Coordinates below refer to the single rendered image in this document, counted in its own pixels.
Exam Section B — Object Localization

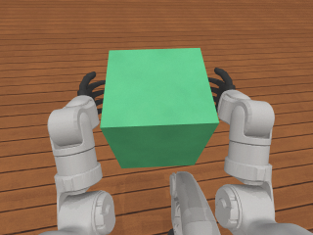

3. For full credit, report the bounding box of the right robot upper arm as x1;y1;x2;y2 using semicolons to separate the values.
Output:
215;184;313;235

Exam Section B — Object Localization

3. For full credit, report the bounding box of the left robot upper arm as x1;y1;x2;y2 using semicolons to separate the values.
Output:
38;190;116;235

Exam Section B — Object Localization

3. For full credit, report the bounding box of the robot right shin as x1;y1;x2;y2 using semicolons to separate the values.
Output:
171;196;183;235

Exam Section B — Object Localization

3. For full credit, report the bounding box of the robot right thigh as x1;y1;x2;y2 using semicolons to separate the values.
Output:
169;171;221;235

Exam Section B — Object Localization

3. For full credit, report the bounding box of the robot left forearm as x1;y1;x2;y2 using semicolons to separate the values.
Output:
47;95;103;229

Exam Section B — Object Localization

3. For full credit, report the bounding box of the robot left hand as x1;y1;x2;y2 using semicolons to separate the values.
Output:
77;71;106;115

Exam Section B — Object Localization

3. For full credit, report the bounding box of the carton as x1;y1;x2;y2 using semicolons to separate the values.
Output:
100;48;219;168

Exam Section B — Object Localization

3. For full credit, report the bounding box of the robot right forearm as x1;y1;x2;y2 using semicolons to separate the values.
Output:
217;89;275;214

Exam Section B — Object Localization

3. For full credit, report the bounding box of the robot right hand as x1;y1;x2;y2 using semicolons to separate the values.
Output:
208;68;236;113

